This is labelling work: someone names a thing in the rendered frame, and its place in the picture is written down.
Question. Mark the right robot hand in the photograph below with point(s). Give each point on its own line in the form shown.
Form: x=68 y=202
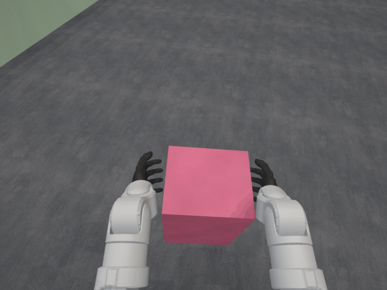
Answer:
x=265 y=173

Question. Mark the carton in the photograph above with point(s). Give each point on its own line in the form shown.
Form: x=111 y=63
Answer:
x=208 y=196

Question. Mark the left robot hand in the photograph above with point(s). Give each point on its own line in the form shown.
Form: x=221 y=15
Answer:
x=142 y=174

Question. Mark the right robot forearm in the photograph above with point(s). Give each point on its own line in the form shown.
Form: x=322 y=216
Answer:
x=288 y=238

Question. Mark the left robot forearm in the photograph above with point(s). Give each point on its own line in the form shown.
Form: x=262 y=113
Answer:
x=125 y=257

